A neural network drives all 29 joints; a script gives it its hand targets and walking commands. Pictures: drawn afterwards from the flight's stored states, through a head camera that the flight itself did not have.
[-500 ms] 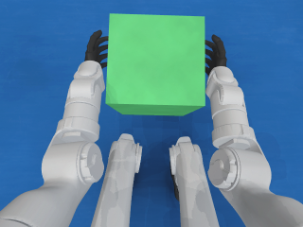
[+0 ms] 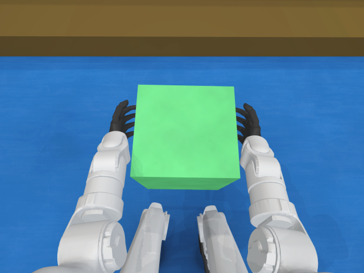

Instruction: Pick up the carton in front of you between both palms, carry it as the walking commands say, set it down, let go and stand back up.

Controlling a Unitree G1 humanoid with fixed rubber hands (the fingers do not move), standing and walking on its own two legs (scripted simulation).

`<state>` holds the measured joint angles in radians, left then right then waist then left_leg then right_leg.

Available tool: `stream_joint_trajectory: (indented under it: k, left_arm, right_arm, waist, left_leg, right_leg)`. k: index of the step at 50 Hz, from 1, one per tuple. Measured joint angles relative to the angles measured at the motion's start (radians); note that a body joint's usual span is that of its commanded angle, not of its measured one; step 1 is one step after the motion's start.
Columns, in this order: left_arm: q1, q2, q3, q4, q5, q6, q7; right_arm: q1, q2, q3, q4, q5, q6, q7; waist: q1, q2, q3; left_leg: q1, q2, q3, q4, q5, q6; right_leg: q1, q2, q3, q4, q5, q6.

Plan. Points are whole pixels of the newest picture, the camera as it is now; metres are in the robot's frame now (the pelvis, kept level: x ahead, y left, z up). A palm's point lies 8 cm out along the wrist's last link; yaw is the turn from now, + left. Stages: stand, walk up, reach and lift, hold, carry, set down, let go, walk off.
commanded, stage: reach and lift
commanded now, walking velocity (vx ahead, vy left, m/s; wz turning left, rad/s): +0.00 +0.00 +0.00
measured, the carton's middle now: (184, 145) +0.41 +0.01 -0.11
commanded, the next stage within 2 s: hold in 1.74 s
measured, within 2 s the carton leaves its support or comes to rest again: neither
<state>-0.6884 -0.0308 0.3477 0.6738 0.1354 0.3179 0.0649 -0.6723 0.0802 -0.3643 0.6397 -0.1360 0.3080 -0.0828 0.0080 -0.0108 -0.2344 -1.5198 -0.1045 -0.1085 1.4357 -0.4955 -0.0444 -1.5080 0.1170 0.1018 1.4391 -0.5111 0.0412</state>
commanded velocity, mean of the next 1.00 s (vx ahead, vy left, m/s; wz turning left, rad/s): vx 0.00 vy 0.00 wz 0.00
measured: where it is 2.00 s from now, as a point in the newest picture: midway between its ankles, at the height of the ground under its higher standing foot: (179, 261)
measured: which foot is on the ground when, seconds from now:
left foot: down 0.00-1.00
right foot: down 0.00-1.00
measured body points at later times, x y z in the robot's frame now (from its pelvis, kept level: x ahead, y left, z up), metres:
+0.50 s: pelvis +0.05 +0.00 +0.14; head +0.10 +0.00 +0.58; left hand +0.38 +0.16 +0.10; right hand +0.38 -0.15 +0.10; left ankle +0.07 +0.13 -0.57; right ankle +0.07 -0.13 -0.57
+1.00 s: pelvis +0.05 +0.00 +0.17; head +0.02 +0.00 +0.62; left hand +0.35 +0.15 +0.18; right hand +0.35 -0.15 +0.18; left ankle +0.08 +0.13 -0.57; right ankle +0.07 -0.13 -0.57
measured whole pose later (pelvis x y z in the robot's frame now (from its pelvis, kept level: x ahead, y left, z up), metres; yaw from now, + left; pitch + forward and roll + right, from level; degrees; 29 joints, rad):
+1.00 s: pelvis +0.05 +0.00 +0.17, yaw +0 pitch -3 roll +0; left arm -0.30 -0.15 0.28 0.41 0.27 0.62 0.01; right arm -0.30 0.16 -0.29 0.40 -0.27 0.61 0.00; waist 0.00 0.00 -0.02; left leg -0.20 -0.06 -0.14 0.49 -0.23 -0.01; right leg -0.19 0.06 0.15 0.49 -0.24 0.01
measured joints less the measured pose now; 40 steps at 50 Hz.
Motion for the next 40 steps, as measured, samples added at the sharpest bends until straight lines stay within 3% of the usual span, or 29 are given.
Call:
stream_joint_trajectory:
  k: [22, 40]
  left_arm:
    - [0.316, -0.07, -0.053, -0.074, 0.029, -0.01, -0.01]
    - [0.462, -0.113, -0.111, -0.28, 0.082, 0.246, -0.022]
  right_arm:
    - [0.314, 0.05, 0.068, -0.061, -0.028, -0.012, 0.023]
    - [0.448, 0.063, 0.124, -0.255, -0.079, 0.247, 0.063]
  waist:
    - [-0.009, 0.005, 0.047]
    - [-0.01, 0.008, 0.137]
  left_leg:
    - [0.712, 0.021, -0.025, -0.55, 0.122, 0.026]
    - [1.283, 0.048, -0.035, -0.945, 0.249, 0.037]
  right_leg:
    - [0.711, -0.034, 0.034, -0.549, 0.122, -0.022]
    - [1.281, -0.061, 0.049, -0.946, 0.252, -0.034]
